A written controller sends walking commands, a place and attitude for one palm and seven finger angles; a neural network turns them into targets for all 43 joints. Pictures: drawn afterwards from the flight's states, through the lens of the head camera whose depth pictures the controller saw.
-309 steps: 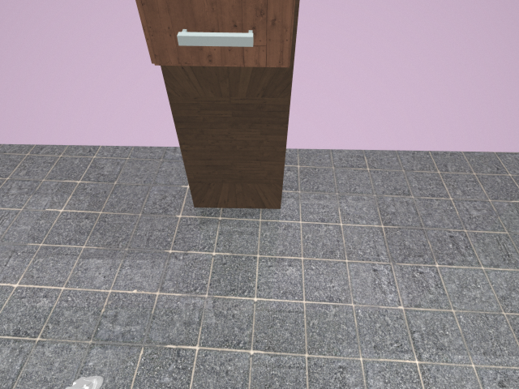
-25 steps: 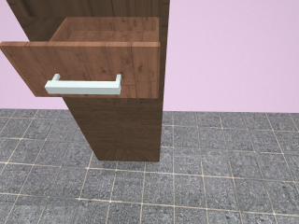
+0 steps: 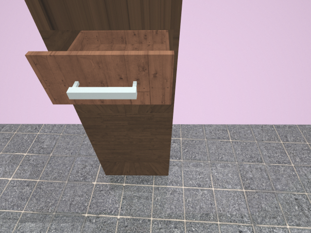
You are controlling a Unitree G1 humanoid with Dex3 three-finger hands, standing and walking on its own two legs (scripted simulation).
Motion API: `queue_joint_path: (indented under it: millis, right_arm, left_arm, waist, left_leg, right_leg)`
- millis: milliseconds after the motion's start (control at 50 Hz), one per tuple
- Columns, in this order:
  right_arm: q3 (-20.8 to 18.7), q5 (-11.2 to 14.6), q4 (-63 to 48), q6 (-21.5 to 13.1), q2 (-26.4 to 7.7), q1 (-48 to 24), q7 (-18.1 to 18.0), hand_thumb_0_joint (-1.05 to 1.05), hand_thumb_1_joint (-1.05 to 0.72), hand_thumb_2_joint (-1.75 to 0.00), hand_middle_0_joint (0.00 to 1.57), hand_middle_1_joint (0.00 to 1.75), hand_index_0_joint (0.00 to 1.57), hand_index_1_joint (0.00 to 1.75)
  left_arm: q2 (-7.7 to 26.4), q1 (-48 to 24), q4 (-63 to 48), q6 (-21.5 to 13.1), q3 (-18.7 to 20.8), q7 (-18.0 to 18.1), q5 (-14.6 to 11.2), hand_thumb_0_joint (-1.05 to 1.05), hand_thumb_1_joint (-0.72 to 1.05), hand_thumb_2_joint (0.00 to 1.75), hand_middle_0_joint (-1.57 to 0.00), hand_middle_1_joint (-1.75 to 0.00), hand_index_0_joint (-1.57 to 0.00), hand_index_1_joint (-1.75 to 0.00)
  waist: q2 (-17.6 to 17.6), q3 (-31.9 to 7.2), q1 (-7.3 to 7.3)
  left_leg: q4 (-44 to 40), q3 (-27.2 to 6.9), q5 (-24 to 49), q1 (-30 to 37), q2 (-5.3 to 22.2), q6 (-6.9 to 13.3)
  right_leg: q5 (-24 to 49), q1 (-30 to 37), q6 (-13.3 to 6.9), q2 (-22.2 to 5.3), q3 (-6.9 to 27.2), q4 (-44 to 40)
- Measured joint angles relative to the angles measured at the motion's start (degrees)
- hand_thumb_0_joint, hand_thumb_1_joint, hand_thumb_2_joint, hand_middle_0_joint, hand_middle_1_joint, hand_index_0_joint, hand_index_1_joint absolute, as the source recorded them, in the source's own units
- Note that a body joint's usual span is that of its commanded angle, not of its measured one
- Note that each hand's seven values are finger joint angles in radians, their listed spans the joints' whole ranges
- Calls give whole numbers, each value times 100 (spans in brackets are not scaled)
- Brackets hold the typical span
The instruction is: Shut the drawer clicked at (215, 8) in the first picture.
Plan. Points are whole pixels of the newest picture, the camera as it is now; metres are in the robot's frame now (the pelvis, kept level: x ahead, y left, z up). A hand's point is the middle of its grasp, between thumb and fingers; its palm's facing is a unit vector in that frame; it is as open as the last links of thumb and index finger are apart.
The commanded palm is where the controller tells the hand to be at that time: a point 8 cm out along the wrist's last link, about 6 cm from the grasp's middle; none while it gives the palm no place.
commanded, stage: come to a stop and stand still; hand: left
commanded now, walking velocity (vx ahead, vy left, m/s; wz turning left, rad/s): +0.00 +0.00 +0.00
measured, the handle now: (104, 88) +0.46 +0.17 +0.14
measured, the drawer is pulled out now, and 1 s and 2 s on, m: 0.14 0.14 0.14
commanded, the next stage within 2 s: look again from close up in 0.12 s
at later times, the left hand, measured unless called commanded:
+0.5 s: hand out of the picture +0.00 +0.16 -0.17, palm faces +0.01 -0.98 -0.17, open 7.3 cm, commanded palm none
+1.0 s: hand out of the picture +0.12 +0.19 -0.09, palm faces +0.23 -0.94 -0.25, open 7.1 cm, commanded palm +0.12 +0.20 -0.04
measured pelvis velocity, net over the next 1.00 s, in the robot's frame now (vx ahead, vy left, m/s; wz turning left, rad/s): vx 0.01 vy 0.00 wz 0.02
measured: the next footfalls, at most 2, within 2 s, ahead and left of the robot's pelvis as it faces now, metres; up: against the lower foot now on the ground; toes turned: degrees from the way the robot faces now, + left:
none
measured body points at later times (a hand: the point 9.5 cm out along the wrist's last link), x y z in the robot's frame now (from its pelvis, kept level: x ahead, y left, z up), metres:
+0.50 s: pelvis +0.01 +0.00 +0.00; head +0.01 +0.00 +0.45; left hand +0.00 +0.21 -0.16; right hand -0.01 -0.21 -0.16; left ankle -0.01 +0.09 -0.74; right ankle +0.03 -0.12 -0.74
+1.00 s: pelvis +0.01 +0.00 +0.00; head +0.01 -0.02 +0.45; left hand +0.10 +0.24 -0.07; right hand +0.05 -0.24 -0.14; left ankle -0.01 +0.09 -0.74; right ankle +0.03 -0.12 -0.74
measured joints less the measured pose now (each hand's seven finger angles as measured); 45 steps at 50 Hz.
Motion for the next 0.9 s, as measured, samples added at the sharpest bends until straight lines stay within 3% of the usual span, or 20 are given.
queue_joint_path:
  millis: [460,880,900]
  right_arm:
    - [99,56,750,-126,286,106,-52,0,-91,-90,20,30,20,30]
    - [86,77,840,-137,337,69,-61,0,-91,-90,20,30,20,30]
    - [128,125,576,-148,295,162,-96,1,-91,-90,20,30,20,30]
  left_arm:
    - [-286,298,551,-88,-69,33,-18,1,91,90,-20,-30,-20,-30]
    - [-308,332,584,-156,-60,91,6,1,91,90,-20,-30,-20,-30]
    - [-258,598,-287,298,-68,157,-179,2,93,90,-20,-30,-20,-30]
  waist:
    - [-121,99,34]
    - [-122,51,46]
    - [-117,111,32]
  left_leg:
    - [-386,80,135,281,-30,8]
    - [-374,41,98,292,61,-61]
    - [-273,28,55,250,73,-64]
  right_leg:
    - [118,209,35,10,79,-297]
    - [106,275,-13,99,33,-384]
    - [86,251,-17,101,20,-319]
